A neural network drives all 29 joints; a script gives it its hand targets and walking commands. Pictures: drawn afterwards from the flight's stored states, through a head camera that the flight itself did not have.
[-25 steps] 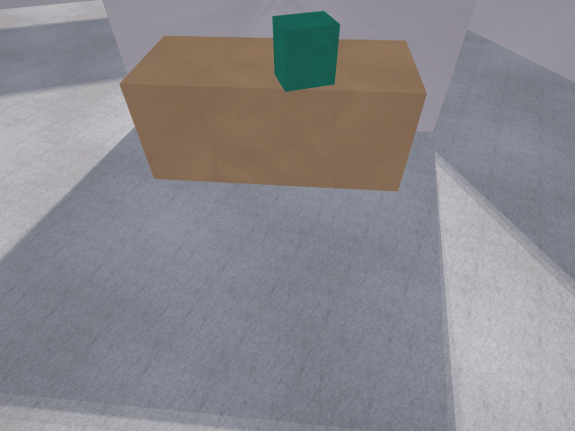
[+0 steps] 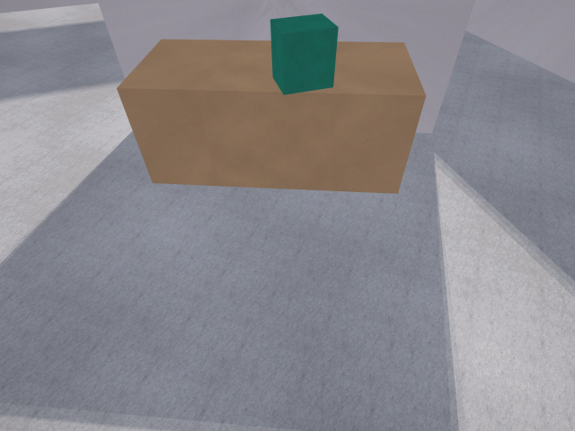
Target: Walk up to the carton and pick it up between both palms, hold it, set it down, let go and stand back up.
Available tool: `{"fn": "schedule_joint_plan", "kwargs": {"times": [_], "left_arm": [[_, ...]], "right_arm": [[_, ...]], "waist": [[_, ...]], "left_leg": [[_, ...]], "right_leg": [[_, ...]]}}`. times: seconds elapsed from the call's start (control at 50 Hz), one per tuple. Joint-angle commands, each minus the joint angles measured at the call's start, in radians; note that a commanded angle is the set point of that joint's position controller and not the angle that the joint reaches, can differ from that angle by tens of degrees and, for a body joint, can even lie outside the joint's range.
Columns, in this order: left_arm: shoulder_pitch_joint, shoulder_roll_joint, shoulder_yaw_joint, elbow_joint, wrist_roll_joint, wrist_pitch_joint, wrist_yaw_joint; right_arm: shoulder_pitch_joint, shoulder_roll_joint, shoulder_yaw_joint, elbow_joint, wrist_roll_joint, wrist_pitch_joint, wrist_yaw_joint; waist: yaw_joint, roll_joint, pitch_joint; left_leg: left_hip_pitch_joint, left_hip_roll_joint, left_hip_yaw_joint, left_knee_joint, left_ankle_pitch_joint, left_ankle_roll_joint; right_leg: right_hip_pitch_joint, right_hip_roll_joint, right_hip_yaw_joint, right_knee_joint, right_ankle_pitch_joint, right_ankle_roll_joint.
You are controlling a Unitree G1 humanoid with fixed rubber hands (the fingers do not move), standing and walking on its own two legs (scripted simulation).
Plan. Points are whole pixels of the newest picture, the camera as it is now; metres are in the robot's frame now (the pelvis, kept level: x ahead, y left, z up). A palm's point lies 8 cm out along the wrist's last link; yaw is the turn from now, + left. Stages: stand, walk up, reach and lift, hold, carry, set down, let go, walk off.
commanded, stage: walk up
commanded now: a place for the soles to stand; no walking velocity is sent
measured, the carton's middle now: (302, 54) +1.59 -0.03 -0.11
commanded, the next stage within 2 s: none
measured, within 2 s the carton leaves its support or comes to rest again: neither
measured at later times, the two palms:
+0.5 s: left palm (54, 426) +0.19 +0.38 -0.12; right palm out of the picture +0.13 -0.23 -0.09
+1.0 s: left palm (170, 258) +0.49 +0.27 -0.10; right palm (476, 317) +0.37 -0.32 -0.12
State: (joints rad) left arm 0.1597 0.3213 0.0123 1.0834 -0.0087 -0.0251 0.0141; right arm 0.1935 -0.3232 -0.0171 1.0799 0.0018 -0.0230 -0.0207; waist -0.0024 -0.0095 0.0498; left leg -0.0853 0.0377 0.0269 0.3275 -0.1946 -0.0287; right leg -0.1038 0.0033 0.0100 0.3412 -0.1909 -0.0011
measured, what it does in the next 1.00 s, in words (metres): walks ahead: left foot, then right foot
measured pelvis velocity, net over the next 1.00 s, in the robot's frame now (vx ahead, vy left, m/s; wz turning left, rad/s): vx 0.36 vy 0.00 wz -0.10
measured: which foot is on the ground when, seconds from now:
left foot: down 0.00-0.08, up 0.10-0.28, down 0.30-0.86, up 0.88-1.00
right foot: down 0.00-0.30, up 0.32-0.80, down 0.82-1.00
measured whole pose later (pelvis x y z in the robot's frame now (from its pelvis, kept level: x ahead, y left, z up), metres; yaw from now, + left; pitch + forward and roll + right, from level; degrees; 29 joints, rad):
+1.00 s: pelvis +0.36 +0.00 -0.03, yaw -5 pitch -4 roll +0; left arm 0.29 0.35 0.02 0.64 0.03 -0.04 0.00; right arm 0.39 -0.43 -0.05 0.68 0.00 -0.02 0.03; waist -0.02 0.04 0.14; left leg -0.38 0.05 -0.01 1.22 -0.48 0.04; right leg -0.29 -0.02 -0.04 0.64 -0.27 0.00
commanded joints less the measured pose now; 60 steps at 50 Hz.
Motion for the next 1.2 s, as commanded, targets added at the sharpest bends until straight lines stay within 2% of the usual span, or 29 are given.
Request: {"fn": "schedule_joint_plan", "kwargs": {"times": [0.0,0.02,0.08,0.16,0.2,0.24,0.26,0.28,0.3,0.32,0.36,0.4,0.42,0.48,0.52,0.56,0.66,0.68,0.74,0.78,0.8,0.82,0.84,0.86,0.9,0.94,0.98,1.1,1.18], "left_arm": [[0.119,0.243,0.088,-0.114,0.041,-0.021,-0.016],[0.126,0.258,0.099,-0.135,0.044,-0.015,-0.023],[0.225,0.28,0.109,-0.168,0.054,-0.033,-0.012],[0.191,0.291,0.117,-0.233,0.072,-0.044,-0.005],[0.134,0.293,0.123,-0.259,0.064,-0.044,-0.013],[0.007,0.261,0.116,-0.315,0.056,-0.041,-0.019],[0.028,0.205,0.094,-0.328,0.055,-0.04,-0.029],[0.011,0.128,0.08,-0.358,0.06,-0.038,-0.026],[0.107,0.109,0.076,-0.356,0.052,-0.023,-0.028],[0.163,0.191,0.104,-0.369,0.032,-0.015,-0.028],[0.199,0.26,0.116,-0.388,0.046,0.005,-0.043],[0.229,0.257,0.113,-0.382,0.05,-0.005,-0.053],[0.236,0.262,0.115,-0.373,0.049,-0.006,-0.06],[0.235,0.217,0.112,-0.404,0.038,0.012,-0.088],[0.182,0.239,0.114,-0.454,0.04,0.017,-0.101],[0.085,0.226,0.108,-0.507,0.04,0.018,-0.109],[0.004,0.235,0.114,-0.537,0.034,0.021,-0.109],[-0.019,0.233,0.11,-0.554,0.036,0.015,-0.109],[-0.018,0.209,0.101,-0.536,0.044,0.011,-0.09],[0.137,0.253,0.118,-0.478,0.049,-0.008,-0.074],[0.232,0.292,0.135,-0.442,0.048,-0.017,-0.052],[0.363,0.362,0.157,-0.417,0.051,-0.023,-0.036],[0.387,0.424,0.168,-0.447,0.043,-0.019,-0.023],[0.404,0.419,0.168,-0.46,0.039,-0.02,-0.01],[0.315,0.385,0.149,-0.477,0.031,-0.018,0.011],[0.272,0.374,0.137,-0.509,0.031,-0.023,0.018],[0.17,0.351,0.126,-0.539,0.031,-0.033,0.003],[0.191,0.327,0.108,-0.557,0.031,-0.052,-0.011],[0.207,0.328,0.105,-0.576,0.032,-0.053,-0.025]], "right_arm": [[0.024,-0.219,-0.078,-0.163,-0.055,-0.03,0.022],[-0.005,-0.201,-0.081,-0.206,-0.046,-0.035,0.032],[-0.082,-0.167,-0.084,-0.294,-0.055,-0.035,0.045],[-0.021,-0.189,-0.115,-0.373,-0.054,-0.045,0.062],[0.037,-0.191,-0.118,-0.383,-0.051,-0.05,0.068],[0.298,-0.163,-0.131,-0.338,-0.061,-0.052,0.059],[0.44,-0.214,-0.154,-0.304,-0.044,-0.046,0.045],[0.527,-0.29,-0.181,-0.296,-0.064,-0.043,0.036],[0.512,-0.348,-0.179,-0.34,-0.084,-0.041,0.027],[0.354,-0.341,-0.17,-0.401,-0.089,-0.037,0.009],[0.225,-0.334,-0.155,-0.448,-0.065,-0.052,-0.003],[0.179,-0.312,-0.134,-0.466,-0.057,-0.063,-0.004],[0.173,-0.307,-0.131,-0.477,-0.037,-0.067,-0.002],[0.163,-0.29,-0.126,-0.485,-0.046,-0.073,0.014],[0.167,-0.311,-0.131,-0.492,-0.041,-0.063,0.017],[0.262,-0.3,-0.129,-0.509,-0.032,-0.07,0.022],[0.286,-0.375,-0.156,-0.495,-0.038,-0.07,0.027],[0.279,-0.365,-0.155,-0.503,-0.038,-0.072,0.025],[0.33,-0.335,-0.127,-0.487,-0.019,-0.055,0.032],[0.307,-0.333,-0.127,-0.483,-0.023,-0.046,0.034],[0.325,-0.296,-0.11,-0.478,-0.017,-0.04,0.04],[0.367,-0.226,-0.082,-0.483,-0.012,-0.043,0.042],[0.359,-0.203,-0.074,-0.515,-0.01,-0.045,0.045],[0.299,-0.292,-0.103,-0.545,-0.003,-0.029,0.036],[0.219,-0.323,-0.109,-0.521,-0.002,-0.026,0.037],[0.287,-0.256,-0.091,-0.489,0.005,-0.037,0.049],[0.293,-0.257,-0.093,-0.485,-0.013,-0.024,0.053],[0.177,-0.229,-0.096,-0.554,-0.034,0.0,0.084],[0.133,-0.23,-0.105,-0.585,-0.03,-0.003,0.091]], "waist": [[0.022,-0.039,-0.077],[0.035,-0.027,0.022],[0.11,-0.174,0.151],[0.05,-0.073,0.079],[0.022,-0.103,0.065],[-0.125,-0.068,0.004],[-0.176,0.038,-0.072],[-0.228,0.292,-0.12],[-0.195,0.282,-0.153],[-0.1,0.189,-0.059],[-0.022,0.119,0.124],[-0.015,0.081,0.131],[-0.011,0.09,0.124],[0.006,0.124,0.145],[0.015,0.121,0.148],[-0.043,0.12,0.19],[-0.038,0.052,0.167],[-0.041,0.014,0.174],[-0.064,0.105,0.142],[0.021,0.064,0.058],[0.063,-0.03,-0.036],[0.12,-0.185,-0.15],[0.117,-0.303,-0.212],[0.135,-0.215,-0.153],[0.085,-0.071,-0.074],[0.032,-0.056,-0.049],[-0.008,-0.121,-0.044],[0.002,-0.126,0.063],[0.009,-0.152,0.076]], "left_leg": [[-0.161,0.068,-0.056,0.138,-0.51,0.11],[-0.232,0.055,-0.056,0.153,-0.518,0.101],[-0.636,0.02,-0.043,0.458,-0.348,0.066],[-0.529,0.084,-0.094,0.421,-0.274,0.052],[-0.392,0.057,-0.032,0.283,-0.202,0.019],[0.029,0.029,0.023,0.194,0.033,0.027],[0.281,-0.011,0.033,0.177,0.049,0.015],[0.377,0.104,-0.109,0.127,-0.148,0.049],[0.261,0.301,-0.49,-0.043,-0.559,0.132],[0.056,0.407,-0.702,-0.228,-0.806,0.198],[-0.081,0.44,-0.705,-0.275,-0.902,0.249],[-0.051,0.324,-0.44,-0.174,-0.594,0.243],[-0.095,0.279,-0.327,-0.165,-0.512,0.189],[-0.166,0.205,-0.129,-0.189,-0.447,0.168],[-0.19,0.201,-0.139,-0.218,-0.536,0.199],[-0.155,0.216,-0.125,-0.238,-0.468,0.182],[0.009,0.288,-0.128,-0.213,-0.446,0.21],[-0.019,0.286,-0.076,-0.195,-0.364,0.208],[0.025,0.234,0.005,-0.085,-0.041,0.205],[-0.095,0.257,0.032,0.141,0.02,0.185],[-0.196,0.189,0.067,0.416,0.07,0.158],[-0.344,0.112,0.104,0.686,-0.077,0.105],[-0.502,-0.034,0.077,0.911,-0.395,0.066],[-0.602,-0.016,-0.065,0.965,-0.418,0.074],[-0.598,0.026,-0.124,1.01,-0.316,0.083],[-0.52,0.067,-0.095,0.922,-0.262,0.069],[-0.419,0.072,-0.061,0.834,-0.259,0.055],[-0.385,0.087,0.012,0.496,-0.017,0.041],[-0.242,0.052,0.022,0.337,0.102,0.063]], "right_leg": [[-0.023,-0.129,0.188,-0.012,-0.51,-0.125],[-0.105,-0.168,0.288,-0.061,-0.6,-0.156],[0.16,-0.329,0.567,-0.253,-0.534,-0.302],[0.067,-0.319,0.455,-0.202,-0.42,-0.28],[-0.016,-0.235,0.267,-0.111,-0.331,-0.23],[-0.315,-0.165,0.148,0.089,-0.282,-0.153],[-0.477,-0.078,0.092,0.269,-0.413,-0.111],[-0.607,0.035,0.005,0.58,-0.521,-0.084],[-0.653,0.072,0.084,0.793,-0.476,-0.045],[-0.618,0.049,0.127,0.886,-0.394,-0.048],[-0.656,-0.056,0.139,0.921,-0.289,-0.053],[-0.613,-0.089,0.145,0.834,-0.174,-0.038],[-0.57,-0.099,0.127,0.791,-0.12,-0.026],[-0.513,-0.08,0.054,0.712,-0.013,0.005],[-0.501,-0.079,0.04,0.639,0.03,0.012],[-0.547,-0.103,0.015,0.504,0.093,0.007],[-0.561,-0.14,0.057,0.396,0.136,-0.017],[-0.496,-0.147,0.046,0.33,0.126,-0.033],[-0.405,-0.058,-0.068,0.273,0.041,-0.053],[-0.143,-0.034,-0.055,0.267,-0.012,-0.069],[0.064,0.002,-0.048,0.248,-0.08,-0.097],[0.22,-0.196,0.207,0.207,-0.188,-0.153],[0.338,-0.378,0.609,0.074,-0.123,-0.265],[0.295,-0.419,0.801,-0.033,-0.213,-0.343],[0.193,-0.349,0.558,0.003,-0.1,-0.271],[0.104,-0.315,0.316,0.06,0.277,-0.238],[-0.06,-0.287,0.238,0.032,0.187,-0.246],[-0.19,-0.256,0.139,-0.046,-0.126,-0.219],[-0.225,-0.258,0.119,-0.049,-0.108,-0.189]]}}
